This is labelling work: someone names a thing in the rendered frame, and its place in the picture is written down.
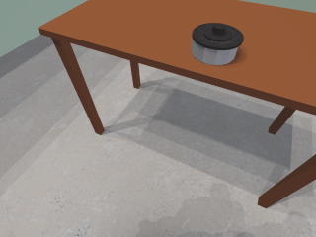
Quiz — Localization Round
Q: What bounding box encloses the knob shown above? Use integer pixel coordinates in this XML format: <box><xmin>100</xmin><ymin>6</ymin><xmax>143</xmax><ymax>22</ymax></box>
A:
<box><xmin>212</xmin><ymin>23</ymin><xmax>226</xmax><ymax>35</ymax></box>

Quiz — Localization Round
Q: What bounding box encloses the lid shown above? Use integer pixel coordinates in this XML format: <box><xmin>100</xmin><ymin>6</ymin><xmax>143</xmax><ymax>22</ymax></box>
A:
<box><xmin>192</xmin><ymin>23</ymin><xmax>244</xmax><ymax>50</ymax></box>

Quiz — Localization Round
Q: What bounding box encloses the pot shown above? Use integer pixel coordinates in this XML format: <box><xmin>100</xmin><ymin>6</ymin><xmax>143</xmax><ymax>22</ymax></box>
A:
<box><xmin>191</xmin><ymin>39</ymin><xmax>238</xmax><ymax>66</ymax></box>

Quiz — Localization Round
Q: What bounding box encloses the table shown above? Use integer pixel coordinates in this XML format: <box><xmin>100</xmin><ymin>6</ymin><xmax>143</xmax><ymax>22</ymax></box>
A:
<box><xmin>38</xmin><ymin>0</ymin><xmax>316</xmax><ymax>208</ymax></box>

